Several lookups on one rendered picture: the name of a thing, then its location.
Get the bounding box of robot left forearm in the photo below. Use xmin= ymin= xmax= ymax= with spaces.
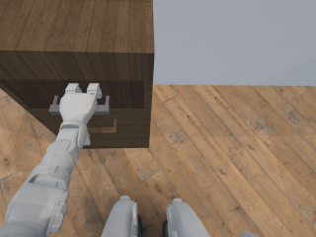
xmin=5 ymin=120 xmax=88 ymax=225

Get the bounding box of left robot upper arm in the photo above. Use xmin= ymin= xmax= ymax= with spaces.
xmin=0 ymin=182 xmax=69 ymax=237

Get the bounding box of drawer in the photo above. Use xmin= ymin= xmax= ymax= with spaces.
xmin=0 ymin=79 xmax=145 ymax=110

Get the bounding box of right robot shin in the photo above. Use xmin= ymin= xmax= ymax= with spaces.
xmin=167 ymin=198 xmax=182 ymax=237

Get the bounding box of robot shin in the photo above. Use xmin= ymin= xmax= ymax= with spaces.
xmin=119 ymin=196 xmax=138 ymax=237
xmin=167 ymin=198 xmax=182 ymax=237

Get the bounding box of left robot shin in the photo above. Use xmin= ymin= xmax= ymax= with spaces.
xmin=119 ymin=196 xmax=138 ymax=237

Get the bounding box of left robot hand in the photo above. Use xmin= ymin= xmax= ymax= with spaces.
xmin=59 ymin=83 xmax=103 ymax=145

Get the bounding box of handle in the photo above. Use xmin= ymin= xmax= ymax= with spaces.
xmin=48 ymin=95 xmax=111 ymax=116
xmin=87 ymin=127 xmax=118 ymax=135

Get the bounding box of cabinet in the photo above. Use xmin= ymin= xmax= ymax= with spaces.
xmin=0 ymin=0 xmax=155 ymax=149

